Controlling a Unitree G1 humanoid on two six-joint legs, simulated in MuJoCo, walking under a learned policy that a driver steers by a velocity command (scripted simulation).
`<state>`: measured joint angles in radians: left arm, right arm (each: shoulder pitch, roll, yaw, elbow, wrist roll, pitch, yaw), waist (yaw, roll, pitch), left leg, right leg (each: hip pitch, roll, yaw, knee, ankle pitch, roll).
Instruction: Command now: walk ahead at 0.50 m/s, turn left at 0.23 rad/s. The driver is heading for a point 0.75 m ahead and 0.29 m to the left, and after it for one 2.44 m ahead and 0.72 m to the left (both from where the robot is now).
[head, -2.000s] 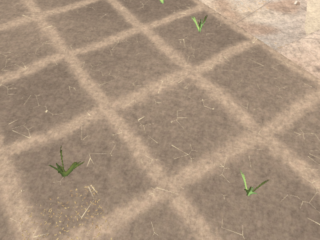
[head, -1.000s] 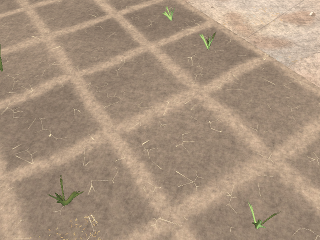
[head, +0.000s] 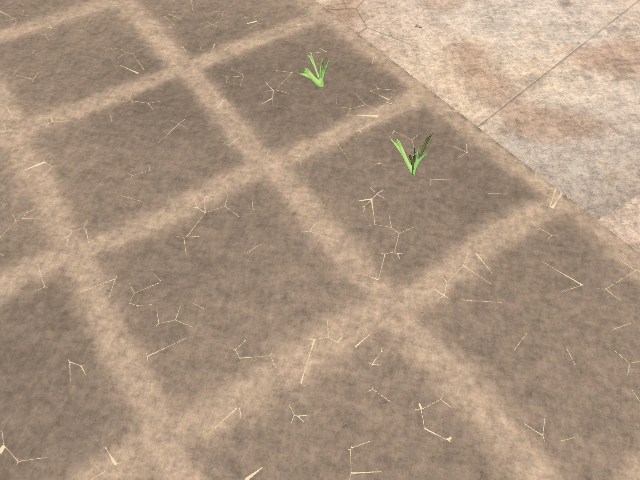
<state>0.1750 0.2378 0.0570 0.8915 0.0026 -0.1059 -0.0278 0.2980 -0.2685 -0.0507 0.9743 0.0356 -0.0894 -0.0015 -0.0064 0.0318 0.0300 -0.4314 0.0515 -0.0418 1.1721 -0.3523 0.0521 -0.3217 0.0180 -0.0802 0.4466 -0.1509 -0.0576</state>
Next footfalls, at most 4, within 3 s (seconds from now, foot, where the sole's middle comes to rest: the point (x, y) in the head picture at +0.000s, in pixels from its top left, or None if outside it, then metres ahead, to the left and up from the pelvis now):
0.42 left None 0.38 0.16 -0.78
0.90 right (311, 369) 0.72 0.08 -0.78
1.40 left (150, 357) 0.76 0.45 -0.78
1.90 right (212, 232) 1.14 0.35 -0.78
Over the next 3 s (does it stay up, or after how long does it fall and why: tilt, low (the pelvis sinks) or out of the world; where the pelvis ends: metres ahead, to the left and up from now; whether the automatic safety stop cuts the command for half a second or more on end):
stays up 1.54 0.46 -0.01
